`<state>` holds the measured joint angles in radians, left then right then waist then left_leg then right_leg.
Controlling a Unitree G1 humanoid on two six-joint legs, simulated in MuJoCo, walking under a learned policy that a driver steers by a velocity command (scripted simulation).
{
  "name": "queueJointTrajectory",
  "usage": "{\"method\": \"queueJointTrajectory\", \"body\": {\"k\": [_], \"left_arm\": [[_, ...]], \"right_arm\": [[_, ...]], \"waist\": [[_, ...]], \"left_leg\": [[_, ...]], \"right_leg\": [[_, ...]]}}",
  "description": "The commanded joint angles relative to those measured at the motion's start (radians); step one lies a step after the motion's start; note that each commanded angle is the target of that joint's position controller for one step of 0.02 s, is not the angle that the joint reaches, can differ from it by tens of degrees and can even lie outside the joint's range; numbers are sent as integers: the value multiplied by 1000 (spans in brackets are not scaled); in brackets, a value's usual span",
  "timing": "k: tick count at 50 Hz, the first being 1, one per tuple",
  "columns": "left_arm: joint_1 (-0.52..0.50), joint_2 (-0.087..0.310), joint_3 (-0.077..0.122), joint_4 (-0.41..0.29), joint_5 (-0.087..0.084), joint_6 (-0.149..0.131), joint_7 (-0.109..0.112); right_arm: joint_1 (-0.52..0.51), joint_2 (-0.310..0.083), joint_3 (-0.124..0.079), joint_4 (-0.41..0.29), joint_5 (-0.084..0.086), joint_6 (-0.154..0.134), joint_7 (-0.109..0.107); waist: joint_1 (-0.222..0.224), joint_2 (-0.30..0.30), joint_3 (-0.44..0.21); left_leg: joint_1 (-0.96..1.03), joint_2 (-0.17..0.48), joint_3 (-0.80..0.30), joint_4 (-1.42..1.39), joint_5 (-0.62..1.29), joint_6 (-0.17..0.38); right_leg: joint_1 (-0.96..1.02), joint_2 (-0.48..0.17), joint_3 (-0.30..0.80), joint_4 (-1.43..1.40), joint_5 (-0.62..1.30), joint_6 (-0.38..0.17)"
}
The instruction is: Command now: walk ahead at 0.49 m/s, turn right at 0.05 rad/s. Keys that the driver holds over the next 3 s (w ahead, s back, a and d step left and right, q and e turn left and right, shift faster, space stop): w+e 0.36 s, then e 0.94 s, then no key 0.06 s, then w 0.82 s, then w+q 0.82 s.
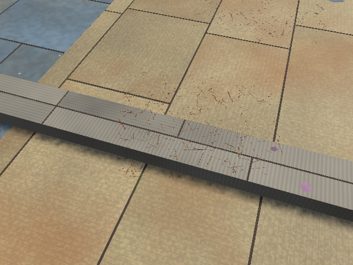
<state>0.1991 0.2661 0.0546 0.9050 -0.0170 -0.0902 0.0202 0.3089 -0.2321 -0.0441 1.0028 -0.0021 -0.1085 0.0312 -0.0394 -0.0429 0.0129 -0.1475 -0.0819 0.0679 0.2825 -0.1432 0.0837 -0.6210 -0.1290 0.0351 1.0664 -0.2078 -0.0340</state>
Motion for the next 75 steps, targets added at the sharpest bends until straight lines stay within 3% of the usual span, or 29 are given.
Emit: {"method": "queueJointTrajectory", "body": {"k": [1,5,10,11,13,15,16,17,18,19,21,23,28,37,41,42,43,44,46,47,49,52,61,67,68,69,70,72,75], "left_arm": [[18,41,13,-44,8,4,-2],[-124,18,0,-82,0,-3,-24],[-249,24,-9,-152,-10,-2,-57],[-237,3,-19,-158,75,20,-75],[-188,31,-4,-158,77,31,-82],[92,91,26,-79,78,20,-71],[258,169,53,-49,86,14,-53],[257,286,84,-52,74,22,-44],[254,239,78,-48,39,34,-45],[173,212,71,-57,34,35,-40],[94,122,49,-67,25,33,-35],[79,91,35,-64,17,26,-35],[113,143,46,-62,25,34,-31],[164,167,56,-72,39,87,-9],[46,178,61,-114,28,98,-6],[53,134,48,-138,13,93,-6],[172,63,34,-148,7,95,-1],[212,144,51,-120,39,112,8],[145,163,63,-101,48,133,-6],[97,173,74,-134,-37,141,21],[85,174,77,-149,-26,155,30],[33,127,64,-201,-11,153,30],[-68,113,43,-297,-1,145,-12],[0,135,59,-294,2,152,-38],[53,183,75,-278,4,152,-27],[101,285,95,-283,8,150,-4],[139,271,77,-289,65,129,-21],[57,188,50,-267,60,124,-31],[-11,135,19,-256,43,104,-31]], "right_arm": [[-34,-140,-23,-53,-1,-13,-23],[23,-161,-24,-37,3,-10,-37],[99,-164,-28,-3,7,12,-40],[124,-112,-10,12,-45,6,-44],[123,-151,-19,11,-43,5,-48],[105,-188,-26,-4,-43,21,-51],[126,-162,-16,-39,-38,22,-51],[197,-60,5,-92,-5,13,-26],[74,-158,-17,-101,-19,5,-26],[-13,-148,-14,-137,-7,-7,-24],[-34,-126,-8,-137,-21,0,-35],[7,-107,-5,-142,-41,42,-38],[-48,-90,0,-188,-36,84,-42],[-210,-128,3,-267,-11,89,-54],[-86,-153,-4,-248,-12,65,-71],[-36,-209,-17,-249,-26,55,-82],[-84,-300,-31,-277,-21,67,-86],[-34,-257,-29,-266,0,88,-78],[-106,-160,-2,-290,-3,102,-76],[-217,-175,-13,-324,-13,82,-71],[-238,-152,-7,-326,-13,73,-72],[-179,-178,-19,-297,-13,78,-80],[-205,-261,-56,-289,-11,90,-66],[-205,-259,-64,-262,32,103,-52],[-146,-212,-50,-237,26,103,-44],[-151,-128,-22,-271,-27,99,-29],[-139,-127,-17,-289,-66,139,-26],[-183,-151,-25,-285,-39,157,-5],[-112,-198,-44,-228,-38,148,27]], "waist": [[43,80,54],[-6,80,61],[-43,66,91],[-20,77,110],[5,129,82],[121,119,-79],[174,34,-218],[108,-249,-342],[139,-70,-336],[121,-34,-186],[60,70,-62],[15,47,-74],[13,1,-77],[80,-51,-44],[-5,-60,-22],[-7,50,-78],[74,295,-118],[53,266,-183],[67,111,-73],[73,197,-51],[67,202,-33],[34,198,-30],[4,156,-55],[62,158,-99],[67,68,-113],[46,-242,-138],[105,-161,-150],[68,-110,-41],[27,-144,1]], "left_leg": [[-39,287,-208,-204,108,161],[3,261,-88,-214,146,114],[223,329,-29,-152,204,93],[199,312,25,-139,246,73],[221,316,51,3,566,50],[200,289,110,395,753,15],[9,274,123,702,475,-11],[-421,53,91,1078,-344,-67],[-534,71,-105,1135,-343,-49],[-575,122,-108,1111,-243,-41],[-469,172,-106,982,-188,-57],[-372,172,-106,907,-209,-84],[-380,136,-71,730,-120,-127],[-371,81,-114,472,-93,-108],[-100,69,-135,126,-2,-72],[54,227,-256,58,145,-36],[196,496,-524,71,601,83],[174,560,-603,83,700,191],[60,425,-383,56,485,144],[61,369,-336,41,292,103],[8,313,-232,7,189,88],[51,332,-188,-26,174,136],[27,397,-65,-52,109,169],[2,393,13,123,182,61],[-105,336,69,242,78,-16],[-399,197,162,541,-413,-122],[-465,120,36,686,-504,-124],[-458,165,-55,699,-311,-101],[-404,153,-28,696,-132,-111]], "right_leg": [[-75,-39,22,-144,158,22],[-24,8,-29,-378,345,13],[-105,39,-27,-482,272,-26],[-24,64,-105,-512,236,-40],[100,124,-147,-508,98,-81],[385,209,-165,-568,37,-136],[651,40,52,-561,22,-191],[962,-243,624,-666,43,-375],[964,-206,684,-742,59,-347],[836,-183,504,-734,238,-317],[601,-107,307,-741,635,-270],[509,-60,220,-746,790,-247],[448,0,161,-736,874,-224],[548,-4,308,-638,724,-173],[459,61,388,-530,525,-88],[383,121,331,-389,352,-38],[196,300,131,-189,-315,8],[158,291,48,3,-519,20],[153,218,65,104,-367,40],[82,165,103,133,-321,87],[103,157,69,124,-233,124],[72,135,31,37,-193,148],[178,49,-51,-219,-152,112],[418,106,-106,-607,4,3],[560,80,-29,-699,162,-40],[736,-183,311,-700,452,-152],[656,-287,401,-743,440,-226],[540,-151,291,-872,-133,-161],[530,-55,208,-959,-222,-117]]}}
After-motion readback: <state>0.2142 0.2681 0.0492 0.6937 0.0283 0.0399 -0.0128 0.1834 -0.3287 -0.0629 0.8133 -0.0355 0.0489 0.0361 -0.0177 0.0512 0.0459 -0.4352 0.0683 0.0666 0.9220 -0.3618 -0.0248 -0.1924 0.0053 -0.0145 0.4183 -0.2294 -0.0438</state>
